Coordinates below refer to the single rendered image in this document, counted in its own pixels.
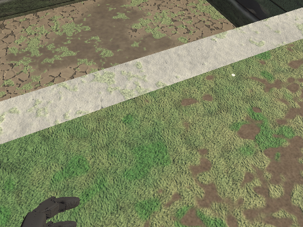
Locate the robot left hand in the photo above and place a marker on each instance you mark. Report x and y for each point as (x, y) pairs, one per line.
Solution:
(48, 209)

